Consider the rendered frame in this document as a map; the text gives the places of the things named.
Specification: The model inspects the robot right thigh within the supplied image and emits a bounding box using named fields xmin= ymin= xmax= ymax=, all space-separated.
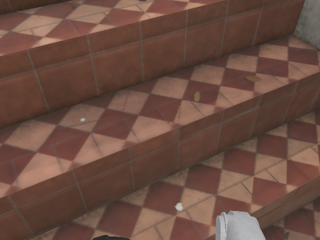
xmin=215 ymin=210 xmax=266 ymax=240

